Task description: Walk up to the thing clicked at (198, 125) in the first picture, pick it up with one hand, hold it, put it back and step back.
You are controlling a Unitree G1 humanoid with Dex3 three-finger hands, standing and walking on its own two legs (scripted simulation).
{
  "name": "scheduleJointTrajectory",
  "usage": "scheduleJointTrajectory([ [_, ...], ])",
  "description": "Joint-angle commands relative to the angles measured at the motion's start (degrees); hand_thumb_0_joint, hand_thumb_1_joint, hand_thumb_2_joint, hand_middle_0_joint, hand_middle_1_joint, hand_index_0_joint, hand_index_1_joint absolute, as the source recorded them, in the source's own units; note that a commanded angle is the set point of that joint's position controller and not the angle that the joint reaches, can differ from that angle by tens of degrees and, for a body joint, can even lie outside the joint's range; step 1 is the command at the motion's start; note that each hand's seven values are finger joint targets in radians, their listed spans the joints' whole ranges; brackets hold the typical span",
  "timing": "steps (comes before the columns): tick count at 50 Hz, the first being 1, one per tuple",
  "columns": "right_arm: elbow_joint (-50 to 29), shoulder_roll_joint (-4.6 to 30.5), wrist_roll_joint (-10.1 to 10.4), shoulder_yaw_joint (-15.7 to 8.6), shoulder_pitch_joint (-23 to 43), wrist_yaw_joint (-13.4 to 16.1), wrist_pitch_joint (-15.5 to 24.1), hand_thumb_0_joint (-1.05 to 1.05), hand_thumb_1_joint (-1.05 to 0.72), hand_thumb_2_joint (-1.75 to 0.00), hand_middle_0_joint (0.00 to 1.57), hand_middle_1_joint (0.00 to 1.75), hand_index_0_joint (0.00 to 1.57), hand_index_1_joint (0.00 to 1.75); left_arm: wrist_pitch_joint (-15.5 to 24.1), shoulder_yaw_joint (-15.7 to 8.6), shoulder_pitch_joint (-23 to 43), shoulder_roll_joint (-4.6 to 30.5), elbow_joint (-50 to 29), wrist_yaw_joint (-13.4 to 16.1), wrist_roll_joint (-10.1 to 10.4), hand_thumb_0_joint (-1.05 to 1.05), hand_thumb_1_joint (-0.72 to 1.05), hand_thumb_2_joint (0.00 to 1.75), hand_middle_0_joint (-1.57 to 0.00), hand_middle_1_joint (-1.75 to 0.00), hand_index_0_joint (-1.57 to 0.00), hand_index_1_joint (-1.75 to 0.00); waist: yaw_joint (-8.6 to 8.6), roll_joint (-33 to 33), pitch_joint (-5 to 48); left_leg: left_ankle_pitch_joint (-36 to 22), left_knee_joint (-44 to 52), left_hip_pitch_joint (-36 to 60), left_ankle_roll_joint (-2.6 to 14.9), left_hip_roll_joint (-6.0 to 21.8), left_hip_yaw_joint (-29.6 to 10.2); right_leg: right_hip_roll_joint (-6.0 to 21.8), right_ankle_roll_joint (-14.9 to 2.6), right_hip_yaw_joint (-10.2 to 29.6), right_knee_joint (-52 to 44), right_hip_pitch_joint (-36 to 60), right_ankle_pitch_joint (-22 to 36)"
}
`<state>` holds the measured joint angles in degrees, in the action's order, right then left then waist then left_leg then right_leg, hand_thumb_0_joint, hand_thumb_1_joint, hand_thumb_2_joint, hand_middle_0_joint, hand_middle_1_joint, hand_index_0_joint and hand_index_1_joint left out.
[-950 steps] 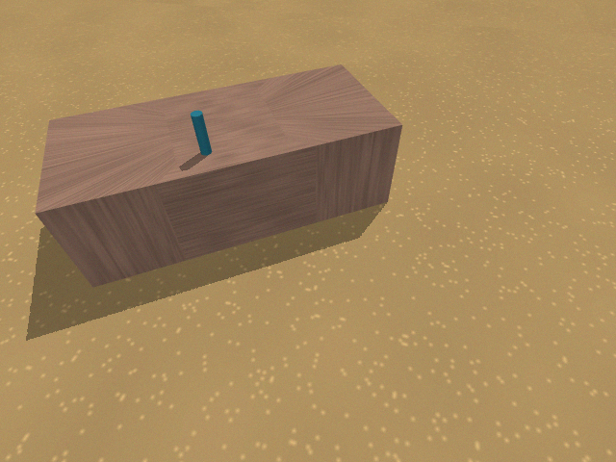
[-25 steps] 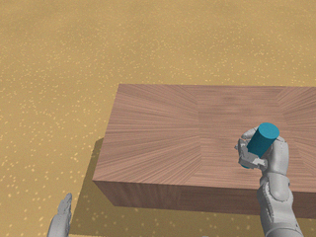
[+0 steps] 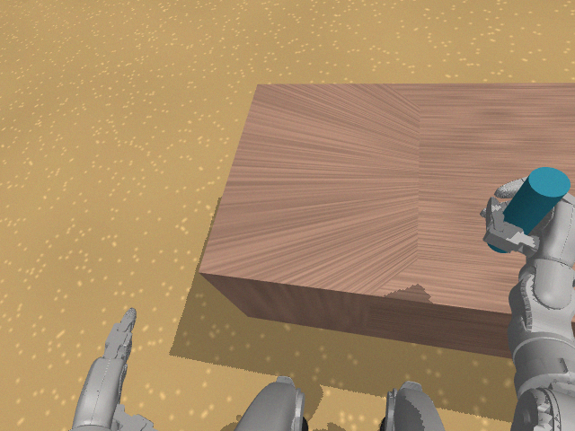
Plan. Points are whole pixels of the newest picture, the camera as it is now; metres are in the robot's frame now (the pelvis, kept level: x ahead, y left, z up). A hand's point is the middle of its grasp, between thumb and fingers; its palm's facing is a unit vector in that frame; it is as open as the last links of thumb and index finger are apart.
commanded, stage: crouch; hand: right
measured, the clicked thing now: (521, 215) +0.43 -0.23 -0.01
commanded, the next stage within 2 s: lower in 0.60 s
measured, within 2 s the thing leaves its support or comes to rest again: rests again in 1.80 s
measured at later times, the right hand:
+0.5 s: hand (499, 216) +0.46 -0.23 -0.06, palm faces +0.32 +0.95 -0.01, open 5.0 cm
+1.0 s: hand (491, 229) +0.46 -0.23 -0.11, palm faces +0.31 +0.95 +0.00, open 5.0 cm
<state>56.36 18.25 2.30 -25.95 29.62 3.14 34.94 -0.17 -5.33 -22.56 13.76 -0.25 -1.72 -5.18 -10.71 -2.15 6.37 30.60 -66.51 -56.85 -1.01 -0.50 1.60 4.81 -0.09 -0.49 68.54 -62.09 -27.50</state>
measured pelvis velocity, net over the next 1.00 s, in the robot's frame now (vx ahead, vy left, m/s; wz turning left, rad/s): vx -0.02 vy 0.00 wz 0.04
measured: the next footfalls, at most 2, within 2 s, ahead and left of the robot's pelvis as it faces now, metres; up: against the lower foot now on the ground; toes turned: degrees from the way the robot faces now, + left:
none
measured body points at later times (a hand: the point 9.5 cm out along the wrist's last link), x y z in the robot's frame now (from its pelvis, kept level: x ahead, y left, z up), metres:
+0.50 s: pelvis +0.00 +0.00 -0.04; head +0.15 -0.06 +0.38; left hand +0.16 +0.27 +0.00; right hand +0.44 -0.27 -0.06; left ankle +0.01 +0.13 -0.64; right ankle +0.04 -0.12 -0.64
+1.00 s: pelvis -0.02 +0.00 -0.07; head +0.15 -0.07 +0.34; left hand +0.15 +0.27 +0.00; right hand +0.44 -0.28 -0.11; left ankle +0.01 +0.13 -0.64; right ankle +0.04 -0.12 -0.64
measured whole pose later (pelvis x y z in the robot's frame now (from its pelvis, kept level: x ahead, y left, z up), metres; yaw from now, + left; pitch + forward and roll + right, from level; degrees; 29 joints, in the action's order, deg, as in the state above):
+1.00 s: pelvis -0.02 +0.00 -0.07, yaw +2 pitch +29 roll +6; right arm 65.7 29.6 -0.6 -35.5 37.1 0.0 36.9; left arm 1.9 -5.2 -25.5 16.5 -16.1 -4.1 -6.3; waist -17.3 -1.5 8.3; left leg 34.6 -82.3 -76.8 -0.5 -2.3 4.4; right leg 6.3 0.3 3.6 86.1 -83.8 -31.7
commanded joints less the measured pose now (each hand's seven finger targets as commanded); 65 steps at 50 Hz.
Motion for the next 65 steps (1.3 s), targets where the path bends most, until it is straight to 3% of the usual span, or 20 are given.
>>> scheduleJointTrajectory([
  [1, -10.9, 11.8, -0.7, -1.7, 19.4, -0.2, 5.8, 0.0, -0.72, -1.32, 1.43, 1.43, 1.43, 1.43, 3.0, -5.5, -3.4, 9.1, -11.2, 0.0, -0.4, 0.0, -0.54, 0.06, -0.05, -0.06, -0.06, -0.06, 0.31, 11.2, 26.9, -15.7, 5.3, 2.4, 1.68, -2.3, 0.9, -1.8, 0.23, 3.1, -6.3, 23.1, 17.2],
  [3, -11.6, 13.1, -1.1, -2.8, 20.3, -0.3, 6.1, 0.0, -0.74, -1.31, 1.44, 1.43, 1.43, 1.43, 3.2, -6.0, -2.1, 9.9, -14.6, -0.2, -0.6, 0.0, -0.54, 0.06, -0.05, -0.06, -0.06, -0.06, -0.27, 11.9, 30.7, -17.4, 4.3, 2.2, 1.64, -2.4, 1.0, -1.7, 0.2, 3.3, -5.0, 24.1, 19.2],
  [4, -9.6, 11.1, -1.0, -1.3, 18.6, -0.4, 5.9, 0.0, -0.74, -1.32, 1.44, 1.43, 1.44, 1.43, 3.0, -6.5, -3.9, 9.8, -13.1, -0.2, -0.8, 0.0, -0.55, 0.06, -0.05, -0.06, -0.06, -0.06, -1.08, 11.7, 28.1, -16.5, 4.0, 1.0, 1.67, -2.5, 1.1, -1.6, 0.04, 3.1, -4.4, 22.6, 18.1],
  [5, -10.8, 12.4, -1.1, -2.3, 20.4, -0.3, 6.2, 0.0, -0.74, -1.33, 1.45, 1.45, 1.45, 1.45, 2.9, -7.1, -5.2, 10.4, -13.4, -0.3, -0.9, 0.0, -0.54, 0.06, -0.05, -0.06, -0.06, -0.06, -1.66, 11.7, 29.0, -17.1, 3.8, 0.5, 1.54, -2.5, 1.1, -1.6, -0.05, 3.2, -3.6, 22.7, 18.6],
  [8, -11.3, 13.6, -1.4, -3.3, 21.0, -0.2, 6.4, 0.0, -0.74, -1.33, 1.45, 1.44, 1.44, 1.44, 2.9, -5.9, -5.1, 9.8, -14.2, -0.7, -1.2, 0.0, -0.55, 0.06, -0.05, -0.06, -0.05, -0.06, -1.02, 13.5, 30.2, -17.4, 1.8, -1.6, 1.88, -2.8, 1.6, -1.4, 0.27, 3.9, -2.5, 22.3, 21.3],
  [11, -8.3, 14.8, -1.8, -3.8, 20.8, -0.2, 6.0, 0.0, -0.74, -1.31, 1.43, 1.43, 1.43, 1.43, 2.5, -8.3, -5.8, 12.0, -15.3, -0.7, -1.0, 0.0, -0.55, 0.06, -0.05, -0.06, -0.05, -0.06, -2.66, 12.7, 28.5, -15.6, 1.9, -2.0, 1.82, -2.8, 1.6, -1.5, 0.03, 3.9, -1.9, 19.4, 17.0],
  [21, -8.4, 16.4, -2.0, -5.2, 21.5, -1.1, 5.3, 0.0, -0.72, -1.33, 1.46, 1.46, 1.46, 1.46, 2.9, -6.9, -4.4, 11.1, -19.1, -1.3, -0.8, 0.0, -0.54, 0.06, -0.05, -0.06, -0.05, -0.06, -2.57, 14.9, 33.5, -19.4, -1.1, -3.2, 1.61, -3.0, 1.5, -1.2, -0.28, 4.5, 2.3, 18.4, 20.9],
  [22, -8.0, 15.6, -1.9, -4.8, 22.2, -1.1, 5.2, 0.0, -0.73, -1.34, 1.46, 1.46, 1.46, 1.46, 2.7, -7.6, -4.8, 11.4, -19.3, -1.3, -0.9, 0.0, -0.54, 0.06, -0.05, -0.06, -0.05, -0.06, -3.48, 14.6, 32.4, -18.2, -1.2, -4.0, 1.85, -3.1, 1.8, -1.2, -0.06, 4.7, 1.9, 17.5, 19.7],
  [23, -6.0, 17.2, -2.2, -5.8, 20.7, -1.1, 5.1, 0.0, -0.72, -1.34, 1.45, 1.46, 1.45, 1.46, 2.5, -6.9, -6.0, 11.3, -17.9, -1.4, -0.9, 0.0, -0.55, 0.07, -0.05, -0.06, -0.05, -0.06, -2.66, 14.2, 30.5, -17.6, -1.3, -4.8, 1.75, -3.1, 1.8, -1.2, -0.19, 4.7, 2.0, 16.4, 19.4],
  [25, -9.0, 18.4, -2.3, -6.4, 23.7, -1.1, 5.4, 0.0, -0.76, -1.35, 1.47, 1.47, 1.47, 1.47, 2.6, -7.9, -4.9, 11.7, -19.6, -1.3, -0.8, 0.0, -0.54, 0.06, -0.05, -0.06, -0.05, -0.06, -3.16, 15.5, 33.6, -17.6, -1.9, -5.1, 1.94, -3.1, 1.9, -1.1, -0.03, 5.0, 2.3, 17.7, 19.8],
  [33, -5.2, 19.7, -2.6, -7.0, 24.9, -2.3, 5.0, 0.0, -0.72, -1.36, 1.46, 1.48, 1.47, 1.48, 2.9, -5.9, -6.4, 10.6, -20.9, -1.3, -0.8, 0.0, -0.55, 0.06, -0.05, -0.05, -0.05, -0.05, -4.54, 14.4, 30.8, -14.4, -1.7, -6.8, 1.66, -3.3, 1.5, -1.1, -0.69, 4.7, 3.8, 13.1, 13.3],
  [39, -1.3, 19.8, -2.3, -7.4, 24.1, -3.2, 4.4, 0.0, -0.76, -1.35, 1.46, 1.47, 1.46, 1.47, 3.5, -6.5, -5.8, 11.3, -22.4, -1.2, -0.5, 0.0, -0.56, 0.06, -0.05, -0.06, -0.05, -0.06, -5.67, 13.8, 28.5, -12.9, -3.0, -8.1, 1.88, -3.2, 1.3, -1.2, -0.72, 4.8, 4.9, 8.5, 10.5],
  [43, -0.7, 23.1, -3.0, -9.1, 24.7, -2.9, 5.6, 0.0, -0.75, -1.34, 1.45, 1.46, 1.45, 1.46, 4.2, -7.7, -5.3, 12.8, -26.2, -1.1, -0.8, 0.0, -0.56, 0.07, -0.06, -0.06, -0.05, -0.07, -6.12, 13.8, 30.3, -11.7, -4.2, -9.1, 1.87, -3.4, 1.3, -1.0, -0.77, 5.1, 6.5, 7.9, 9.5],
  [48, -2.0, 25.6, -2.7, -10.6, 24.7, -3.5, 6.5, 0.0, -0.74, -1.33, 1.44, 1.44, 1.44, 1.44, 5.0, -7.5, -6.7, 12.4, -25.3, -1.3, -0.9, 0.0, -0.57, 0.07, -0.06, -0.06, -0.05, -0.07, -5.71, 16.6, 31.1, -12.7, -6.5, -11.4, 1.96, -3.6, 1.3, -0.9, -0.71, 5.2, 8.8, 6.9, 11.6],
  [55, -5.2, 27.0, -3.1, -10.7, 27.4, -3.7, 7.1, 0.0, -0.74, -1.34, 1.43, 1.45, 1.43, 1.45, 5.9, -9.9, -7.4, 14.0, -27.5, -1.3, -0.9, 0.0, -0.56, 0.07, -0.06, -0.06, -0.05, -0.07, -7.2, 21.0, 33.5, -10.0, -8.1, -14.6, 2.2, -3.7, 1.5, -0.7, -0.17, 5.6, 10.2, 7.9, 9.3],
  [57, -3.6, 26.6, -3.1, -10.8, 24.5, -3.7, 6.5, 0.0, -0.73, -1.34, 1.44, 1.45, 1.44, 1.45, 6.0, -9.3, -7.0, 13.7, -28.1, -1.4, -0.8, 0.0, -0.57, 0.08, -0.06, -0.06, -0.05, -0.08, -6.39, 20.7, 33.5, -10.3, -9.2, -15.7, 2.35, -3.9, 2.2, -0.6, -0.1, 5.9, 10.4, 7.9, 10.7],
  [58, -3.1, 24.5, -2.9, -9.8, 24.5, -4.0, 6.3, 0.0, -0.74, -1.36, 1.44, 1.46, 1.44, 1.46, 6.0, -9.7, -7.0, 13.7, -27.7, -1.5, -0.8, 0.0, -0.57, 0.08, -0.06, -0.06, -0.05, -0.08, -7.26, 21.0, 32.9, -10.3, -9.4, -16.6, 2.33, -3.9, 2.2, -0.6, -0.08, 5.9, 10.8, 7.9, 10.8],
  [61, -6.5, 28.1, -3.1, -11.5, 26.0, -3.8, 6.6, 0.0, -0.74, -1.36, 1.45, 1.47, 1.45, 1.47, 6.3, -10.4, -7.5, 14.5, -29.0, -1.5, -0.6, 0.0, -0.58, 0.08, -0.06, -0.07, -0.05, -0.08, -6.73, 22.7, 36.2, -11.6, -11.0, -17.2, 2.51, -3.9, 2.7, -0.4, 0.17, 6.5, 11.6, 10.2, 14.2],
  [63, -2.8, 25.1, -3.1, -10.3, 24.1, -4.0, 5.8, 0.0, -0.75, -1.37, 1.45, 1.47, 1.45, 1.47, 6.1, -10.9, -7.8, 14.7, -28.2, -1.6, -0.6, 0.0, -0.57, 0.08, -0.06, -0.07, -0.05, -0.08, -8.0, 20.7, 32.9, -10.0, -11.2, -18.7, 2.56, -4.0, 3.1, -0.4, 0.18, 6.6, 11.7, 7.7, 11.8],
  [65, -4.9, 26.1, -2.9, -10.8, 25.4, -3.9, 6.1, 0.0, -0.75, -1.38, 1.47, 1.49, 1.47, 1.49, 6.2, -10.6, -7.5, 14.1, -27.4, -1.6, -0.4, 0.0, -0.57, 0.08, -0.06, -0.06, -0.05, -0.08, -7.4, 21.4, 32.0, -9.6, -11.4, -19.2, 2.53, -4.0, 2.9, -0.4, -0.01, 6.7, 11.7, 6.1, 10.6],
])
